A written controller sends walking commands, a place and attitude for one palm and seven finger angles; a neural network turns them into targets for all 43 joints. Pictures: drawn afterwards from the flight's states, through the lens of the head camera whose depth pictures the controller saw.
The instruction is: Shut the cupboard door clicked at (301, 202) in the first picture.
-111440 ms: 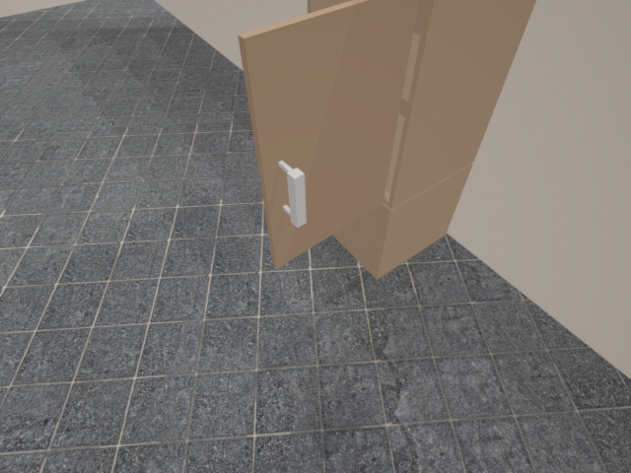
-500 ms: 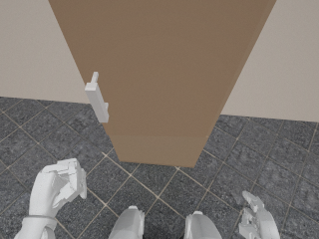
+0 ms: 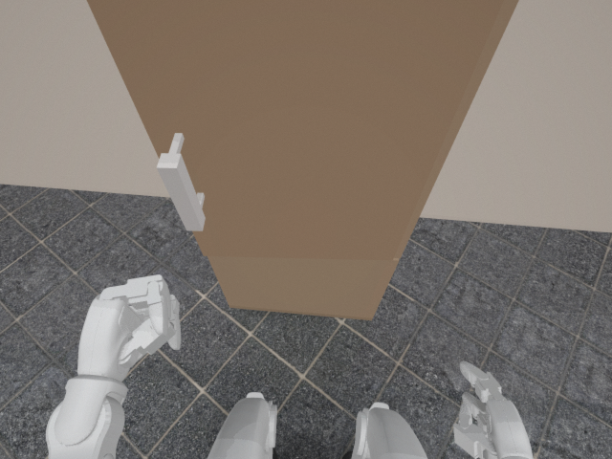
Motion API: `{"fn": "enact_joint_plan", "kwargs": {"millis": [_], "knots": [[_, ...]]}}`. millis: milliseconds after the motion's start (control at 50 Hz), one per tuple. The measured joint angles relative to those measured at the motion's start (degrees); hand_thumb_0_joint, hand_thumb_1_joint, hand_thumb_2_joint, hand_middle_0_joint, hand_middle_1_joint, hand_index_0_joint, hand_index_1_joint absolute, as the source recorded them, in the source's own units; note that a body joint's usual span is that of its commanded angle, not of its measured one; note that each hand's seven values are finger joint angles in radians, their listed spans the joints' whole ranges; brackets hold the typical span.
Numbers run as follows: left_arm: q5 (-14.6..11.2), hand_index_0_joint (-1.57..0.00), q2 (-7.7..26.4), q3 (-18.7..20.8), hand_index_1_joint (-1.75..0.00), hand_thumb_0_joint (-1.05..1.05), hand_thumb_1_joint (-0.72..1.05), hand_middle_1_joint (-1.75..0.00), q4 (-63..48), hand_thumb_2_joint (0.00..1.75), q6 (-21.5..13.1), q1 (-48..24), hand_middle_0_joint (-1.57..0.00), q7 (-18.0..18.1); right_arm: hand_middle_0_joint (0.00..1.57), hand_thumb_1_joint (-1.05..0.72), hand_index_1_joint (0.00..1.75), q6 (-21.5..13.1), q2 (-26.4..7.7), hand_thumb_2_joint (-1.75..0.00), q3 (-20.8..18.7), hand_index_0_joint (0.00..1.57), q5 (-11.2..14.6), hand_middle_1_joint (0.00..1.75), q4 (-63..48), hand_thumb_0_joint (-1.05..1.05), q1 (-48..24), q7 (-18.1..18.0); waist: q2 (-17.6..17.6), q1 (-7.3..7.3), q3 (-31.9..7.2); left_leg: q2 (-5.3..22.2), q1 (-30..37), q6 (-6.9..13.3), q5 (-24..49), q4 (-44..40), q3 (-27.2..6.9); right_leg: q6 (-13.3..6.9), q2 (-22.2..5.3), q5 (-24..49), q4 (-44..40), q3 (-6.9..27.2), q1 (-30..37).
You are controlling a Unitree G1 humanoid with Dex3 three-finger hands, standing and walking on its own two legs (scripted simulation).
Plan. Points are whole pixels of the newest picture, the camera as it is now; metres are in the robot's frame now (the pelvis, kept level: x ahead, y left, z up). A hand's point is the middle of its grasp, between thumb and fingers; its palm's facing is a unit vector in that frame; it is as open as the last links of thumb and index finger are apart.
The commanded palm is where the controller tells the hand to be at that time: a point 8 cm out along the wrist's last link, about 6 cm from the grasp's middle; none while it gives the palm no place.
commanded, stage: bring the fist close to the handle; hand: left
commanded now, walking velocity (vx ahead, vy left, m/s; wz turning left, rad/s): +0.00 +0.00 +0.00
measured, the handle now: (187, 184) +0.47 +0.21 +0.05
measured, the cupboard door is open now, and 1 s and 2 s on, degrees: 4 4 0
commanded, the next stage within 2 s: push the door shut along its arc in 1.12 s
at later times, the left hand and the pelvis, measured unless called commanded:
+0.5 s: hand (190, 265) +0.34 +0.17 +0.05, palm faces +0.01 -1.00 -0.02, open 3.1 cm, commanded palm +0.32 +0.22 +0.05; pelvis +0.01 +0.01 +0.01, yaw -1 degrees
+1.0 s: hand (207, 239) +0.38 +0.16 +0.05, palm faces +0.03 -1.00 -0.03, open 3.1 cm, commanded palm +0.35 +0.21 +0.05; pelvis +0.00 +0.01 +0.02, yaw -1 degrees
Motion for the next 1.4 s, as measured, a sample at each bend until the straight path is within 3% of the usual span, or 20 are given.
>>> {"fn": "enact_joint_plan", "kwargs": {"millis": [160,860,1240,1400], "knots": [[0.63,-1.30,0.00,0.77,-1.50,0.02,0.90,-1.50,4.93,0.90,1.31,-5.63,-1.30,1.44,0.20,-0.90,0.30,0.80,-0.03,-0.90,0.00,0.21,0.00,0.30,1.05,0.01,1.09,0.24,-0.11,-0.93,0.16,0.00,1.22,0.09,0.58,-1.82,0.57,0.19,0.11,0.66,-1.57,0.56,0.87],[5.70,-1.30,-2.05,1.01,-1.50,0.02,0.90,-1.50,27.32,0.90,-2.59,-28.47,-1.30,7.46,0.20,-0.91,0.30,4.85,0.14,-0.90,-0.53,0.21,-0.86,0.30,4.36,0.01,1.47,2.15,-0.68,-2.66,0.79,-0.38,2.26,0.95,1.93,-5.19,2.61,1.16,-0.01,2.38,-4.23,2.64,0.87],[4.46,-1.30,-0.68,3.15,-1.50,0.02,0.90,-1.50,31.37,0.90,-5.08,-29.87,-1.30,5.26,0.20,-0.91,0.30,5.56,-0.53,-0.90,-0.95,0.21,-0.66,0.30,5.66,0.01,1.69,1.48,-0.94,-2.72,1.27,-0.34,2.17,0.62,2.30,-5.68,2.33,0.84,0.13,2.52,-4.53,2.43,0.76],[4.86,-1.30,1.76,4.60,-1.50,0.02,0.90,-1.50,36.98,0.90,-4.84,-35.66,-1.30,2.66,0.20,-0.91,0.30,5.06,-0.58,-0.90,-0.43,0.21,-0.51,0.30,5.91,0.00,0.65,0.66,-1.07,-3.42,1.57,-0.33,0.56,0.57,2.18,-4.63,1.75,0.72,0.11,2.39,-3.83,1.90,-0.47]]}}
